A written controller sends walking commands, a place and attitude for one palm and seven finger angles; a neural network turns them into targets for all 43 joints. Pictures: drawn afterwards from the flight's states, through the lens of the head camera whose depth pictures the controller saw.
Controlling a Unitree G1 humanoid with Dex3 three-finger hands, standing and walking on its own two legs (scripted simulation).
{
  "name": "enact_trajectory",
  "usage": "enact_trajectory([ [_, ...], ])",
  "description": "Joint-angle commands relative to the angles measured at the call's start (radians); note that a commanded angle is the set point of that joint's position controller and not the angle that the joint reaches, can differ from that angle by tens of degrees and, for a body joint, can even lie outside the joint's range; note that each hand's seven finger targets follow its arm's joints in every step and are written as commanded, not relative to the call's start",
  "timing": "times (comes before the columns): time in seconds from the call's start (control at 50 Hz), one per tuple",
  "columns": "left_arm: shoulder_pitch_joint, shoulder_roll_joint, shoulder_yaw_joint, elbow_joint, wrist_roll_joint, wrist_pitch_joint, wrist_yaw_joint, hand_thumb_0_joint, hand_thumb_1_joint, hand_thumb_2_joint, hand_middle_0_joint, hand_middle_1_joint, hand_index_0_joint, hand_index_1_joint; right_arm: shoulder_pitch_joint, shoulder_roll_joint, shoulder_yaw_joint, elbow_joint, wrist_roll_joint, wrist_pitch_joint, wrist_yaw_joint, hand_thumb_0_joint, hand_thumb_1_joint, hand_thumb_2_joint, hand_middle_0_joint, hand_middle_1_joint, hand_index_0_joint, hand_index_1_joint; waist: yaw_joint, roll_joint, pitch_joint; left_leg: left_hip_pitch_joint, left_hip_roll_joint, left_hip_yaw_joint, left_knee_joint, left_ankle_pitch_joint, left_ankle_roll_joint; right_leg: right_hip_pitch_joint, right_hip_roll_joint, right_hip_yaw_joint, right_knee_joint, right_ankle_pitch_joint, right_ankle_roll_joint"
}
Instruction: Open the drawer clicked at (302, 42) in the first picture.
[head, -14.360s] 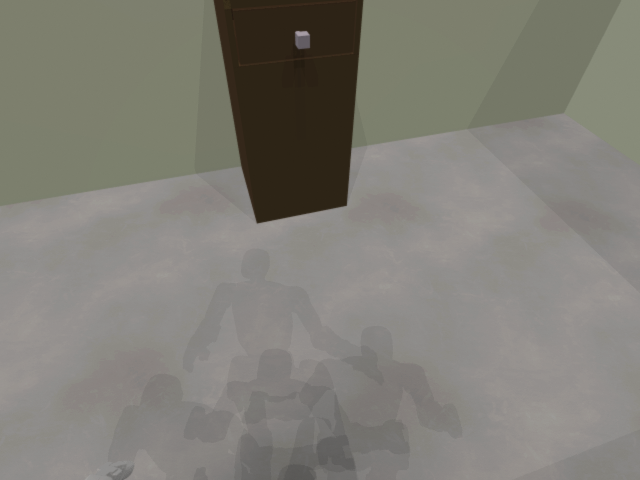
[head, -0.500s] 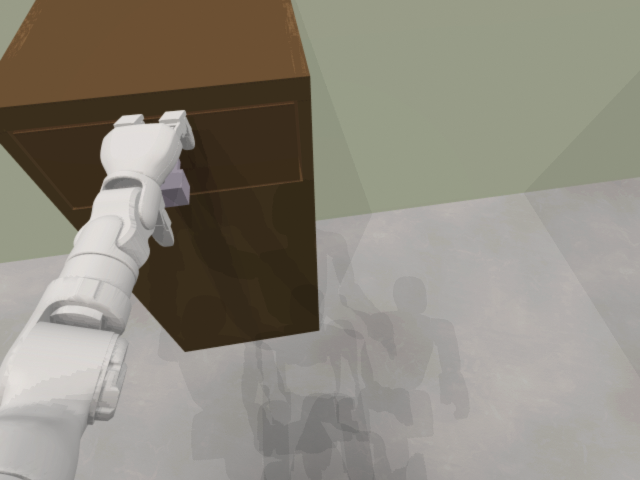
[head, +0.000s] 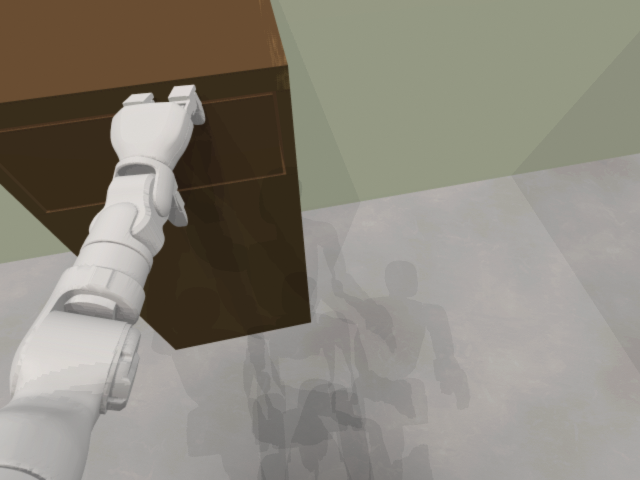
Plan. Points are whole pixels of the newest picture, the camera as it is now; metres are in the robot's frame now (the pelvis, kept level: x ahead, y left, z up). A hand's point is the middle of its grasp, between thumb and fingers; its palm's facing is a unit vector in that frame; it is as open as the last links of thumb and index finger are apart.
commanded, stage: move the hooked fingers above the handle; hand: left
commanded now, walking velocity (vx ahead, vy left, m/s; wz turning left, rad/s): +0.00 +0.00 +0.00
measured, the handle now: (150, 177) +0.53 +0.22 +0.04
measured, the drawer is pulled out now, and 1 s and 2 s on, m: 0.00 0.00 0.00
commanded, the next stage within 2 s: lower the fingers behind the handle in 1.40 s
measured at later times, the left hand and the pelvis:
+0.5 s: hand (169, 181) +0.48 +0.16 +0.09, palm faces +0.00 -0.10 -0.99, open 13.8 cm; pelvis -0.01 +0.00 +0.00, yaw +3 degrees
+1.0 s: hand (88, 191) +0.47 +0.26 +0.10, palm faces -0.15 +0.00 -0.99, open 13.6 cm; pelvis -0.02 +0.00 +0.01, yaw -1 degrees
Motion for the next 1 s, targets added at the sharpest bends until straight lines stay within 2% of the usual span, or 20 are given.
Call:
enact_trajectory([
  [0.0, -0.511, 0.523, 0.175, -0.162, 0.022, 0.209, 0.144, 0.000, -0.500, 0.300, -0.300, -1.200, -0.300, -1.200, 0.008, -0.125, -0.024, -0.067, 0.008, -0.015, -0.007, 0.000, -0.900, -0.900, 0.200, 0.300, 0.200, 0.300, 0.095, -0.038, -0.538, 0.180, -0.030, 0.063, -0.032, 0.490, 0.022, 0.393, -0.008, -0.047, -0.024, 0.563, -0.005],
  [0.02, -0.514, 0.522, 0.174, -0.153, -0.004, 0.232, 0.124, 0.000, -0.500, 0.300, -0.300, -1.200, -0.300, -1.200, -0.002, -0.128, -0.026, -0.067, 0.012, -0.008, -0.013, 0.000, -0.900, -0.900, 0.200, 0.300, 0.200, 0.300, 0.090, -0.071, -0.569, 0.183, -0.036, 0.067, -0.038, 0.486, 0.028, 0.443, -0.011, -0.040, -0.035, 0.596, 0.002],
  [0.08, -0.531, 0.526, 0.148, -0.070, -0.050, 0.288, 0.025, 0.000, -0.500, 0.300, -0.300, -1.200, -0.300, -1.200, -0.001, -0.141, -0.026, -0.051, 0.034, 0.010, -0.033, 0.000, -0.900, -0.900, 0.200, 0.300, 0.200, 0.300, 0.053, -0.161, -0.497, 0.176, -0.040, 0.071, -0.073, 0.401, 0.039, 0.460, -0.020, -0.034, -0.080, 0.589, 0.028],
  [0.14, -0.487, 0.412, 0.048, -0.001, -0.068, 0.276, -0.111, 0.000, -0.500, 0.300, -0.300, -1.200, -0.300, -1.200, 0.023, -0.152, -0.031, -0.051, 0.039, 0.018, -0.048, 0.000, -0.900, -0.900, 0.200, 0.300, 0.200, 0.300, 0.008, -0.179, -0.404, 0.200, -0.040, 0.066, -0.092, 0.385, 0.050, 0.418, -0.028, -0.037, -0.117, 0.614, 0.037],
  [0.16, -0.452, 0.368, 0.009, 0.009, -0.062, 0.256, -0.157, 0.000, -0.500, 0.300, -0.300, -1.200, -0.300, -1.200, 0.037, -0.158, -0.033, -0.050, 0.040, 0.018, -0.050, 0.000, -0.900, -0.900, 0.200, 0.300, 0.200, 0.300, -0.003, -0.177, -0.360, 0.218, -0.036, 0.058, -0.093, 0.385, 0.052, 0.378, -0.024, -0.045, -0.126, 0.596, 0.032],
  [0.22, -0.451, 0.048, -0.250, -0.093, -0.072, 0.137, -0.286, 0.000, -0.500, 0.300, -0.300, -1.200, -0.300, -1.200, 0.057, -0.145, -0.045, -0.055, 0.032, -0.002, -0.042, 0.000, -0.900, -0.900, 0.200, 0.300, 0.200, 0.300, -0.065, -0.140, -0.272, 0.337, -0.026, 0.033, -0.074, 0.428, 0.060, 0.228, -0.013, -0.051, -0.158, 0.526, 0.021],
  [0.26, -0.433, 0.078, -0.218, -0.164, -0.100, 0.044, -0.328, 0.000, -0.500, 0.300, -0.300, -1.200, -0.300, -1.200, 0.062, -0.151, -0.046, -0.042, 0.023, -0.008, -0.041, 0.000, -0.900, -0.900, 0.200, 0.300, 0.200, 0.300, -0.055, -0.055, -0.261, 0.389, -0.024, 0.005, -0.061, 0.434, 0.057, 0.154, -0.005, -0.050, -0.149, 0.444, 0.008],
  [0.28, -0.479, 0.037, -0.252, -0.209, -0.119, -0.002, -0.340, 0.000, -0.500, 0.300, -0.300, -1.200, -0.300, -1.200, 0.058, -0.145, -0.042, -0.047, 0.021, -0.014, -0.041, 0.000, -0.900, -0.900, 0.200, 0.300, 0.200, 0.300, -0.068, -0.026, -0.243, 0.398, -0.032, -0.008, -0.053, 0.421, 0.058, 0.114, -0.006, -0.050, -0.144, 0.402, 0.004],
  [0.32, -0.536, 0.066, -0.211, -0.269, -0.150, -0.091, -0.322, 0.000, -0.500, 0.300, -0.300, -1.200, -0.300, -1.200, 0.077, -0.137, -0.049, -0.037, 0.016, -0.028, -0.037, 0.000, -0.900, -0.900, 0.200, 0.300, 0.200, 0.300, -0.065, -0.015, -0.230, 0.398, -0.033, -0.018, -0.041, 0.396, 0.056, 0.082, -0.005, -0.051, -0.137, 0.349, -0.004],
  [0.4, -0.671, 0.318, 0.025, -0.327, -0.093, -0.162, -0.119, 0.000, -0.500, 0.300, -0.300, -1.200, -0.300, -1.200, 0.106, -0.128, -0.050, -0.033, 0.009, -0.045, -0.028, 0.000, -0.900, -0.900, 0.200, 0.300, 0.200, 0.300, -0.012, 0.056, -0.358, 0.336, -0.032, -0.038, -0.008, 0.406, 0.029, 0.073, 0.007, -0.057, -0.058, 0.314, -0.024],
  [0.46, -0.651, 0.517, 0.185, -0.295, -0.034, -0.080, 0.052, 0.000, -0.500, 0.300, -0.300, -1.200, -0.300, -1.200, 0.088, -0.118, -0.034, -0.051, -0.001, -0.051, -0.021, 0.000, -0.900, -0.900, 0.200, 0.300, 0.200, 0.300, 0.047, 0.081, -0.483, 0.256, -0.044, -0.023, 0.005, 0.436, 0.019, 0.168, 0.010, -0.064, -0.007, 0.365, -0.028],
  [0.54, -0.594, 0.503, 0.140, -0.150, 0.005, 0.111, 0.148, 0.000, -0.500, 0.300, -0.300, -1.200, -0.300, -1.200, 0.039, -0.124, -0.018, -0.049, -0.007, -0.031, -0.011, 0.000, -0.900, -0.900, 0.200, 0.300, 0.200, 0.300, 0.058, 0.089, -0.542, 0.216, -0.035, 0.027, 0.013, 0.471, 0.013, 0.240, 0.003, -0.071, 0.002, 0.442, -0.019],
  [0.58, -0.581, 0.453, 0.083, 0.013, 0.005, 0.236, 0.126, 0.000, -0.500, 0.300, -0.300, -1.200, -0.300, -1.200, 0.035, -0.133, -0.013, -0.028, 0.002, -0.017, -0.005, 0.000, -0.900, -0.900, 0.200, 0.300, 0.200, 0.300, 0.039, 0.033, -0.479, 0.179, -0.028, 0.039, -0.013, 0.415, 0.013, 0.244, 0.003, -0.074, -0.023, 0.417, -0.007],
  [0.64, -0.623, 0.559, 0.132, 0.057, -0.028, 0.308, 0.054, 0.000, -0.500, 0.300, -0.300, -1.200, -0.300, -1.200, 0.012, -0.147, 0.000, -0.034, 0.026, 0.013, -0.024, 0.000, -0.900, -0.900, 0.200, 0.300, 0.200, 0.300, 0.049, -0.093, -0.488, 0.145, -0.032, 0.052, -0.051, 0.372, 0.027, 0.354, -0.007, -0.048, -0.058, 0.452, 0.011],
  [0.68, -0.601, 0.548, 0.119, 0.091, -0.049, 0.328, -0.005, 0.000, -0.500, 0.300, -0.300, -1.200, -0.300, -1.200, 0.010, -0.143, 0.002, -0.041, 0.037, 0.024, -0.045, 0.000, -0.900, -0.900, 0.200, 0.300, 0.200, 0.300, 0.047, -0.153, -0.450, 0.128, -0.037, 0.060, -0.074, 0.340, 0.034, 0.392, -0.015, -0.043, -0.083, 0.465, 0.022],
  [0.72, -0.531, 0.551, 0.117, 0.150, -0.051, 0.317, -0.066, 0.000, -0.500, 0.300, -0.300, -1.200, -0.300, -1.200, 0.008, -0.149, 0.011, -0.046, 0.045, 0.033, -0.061, 0.000, -0.900, -0.900, 0.200, 0.300, 0.200, 0.300, 0.051, -0.216, -0.378, 0.096, -0.033, 0.057, -0.097, 0.308, 0.036, 0.401, -0.021, -0.042, -0.101, 0.445, 0.024],
  [0.82, -0.331, 0.500, 0.081, 0.133, -0.015, 0.195, -0.165, 0.000, -0.500, 0.300, -0.300, -1.200, -0.300, -1.200, 0.021, -0.153, 0.008, -0.098, 0.049, 0.021, -0.079, 0.000, -0.900, -0.900, 0.200, 0.300, 0.200, 0.300, 0.066, -0.248, -0.259, 0.072, -0.025, 0.064, -0.119, 0.249, 0.039, 0.364, -0.025, -0.032, -0.136, 0.381, 0.020],
  [0.92, -0.378, 0.491, 0.085, -0.035, -0.021, 0.025, -0.188, 0.000, -0.500, 0.300, -0.300, -1.200, -0.300, -1.200, 0.081, -0.154, -0.024, -0.116, 0.041, -0.019, -0.077, 0.000, -0.900, -0.900, 0.200, 0.300, 0.200, 0.300, 0.032, -0.151, -0.291, 0.130, -0.019, 0.054, -0.094, 0.222, 0.048, 0.301, -0.023, -0.016, -0.142, 0.323, 0.016],
  [0.96, -0.463, 0.441, 0.058, -0.169, -0.031, -0.054, -0.169, 0.000, -0.500, 0.300, -0.300, -1.200, -0.300, -1.200, 0.117, -0.151, -0.045, -0.101, 0.032, -0.038, -0.070, 0.000, -0.900, -0.900, 0.200, 0.300, 0.200, 0.300, 0.007, -0.033, -0.354, 0.233, -0.016, 0.038, -0.069, 0.283, 0.052, 0.231, -0.012, -0.021, -0.124, 0.335, 0.006],
  [0.98, -0.517, 0.361, -0.005, -0.241, -0.037, -0.089, -0.160, 0.000, -0.500, 0.300, -0.300, -1.200, -0.300, -1.200, 0.128, -0.143, -0.054, -0.092, 0.028, -0.045, -0.063, 0.000, -0.900, -0.900, 0.200, 0.300, 0.200, 0.300, -0.014, 0.019, -0.376, 0.294, -0.018, 0.028, -0.052, 0.322, 0.050, 0.185, -0.005, -0.024, -0.121, 0.334, 0.002],
])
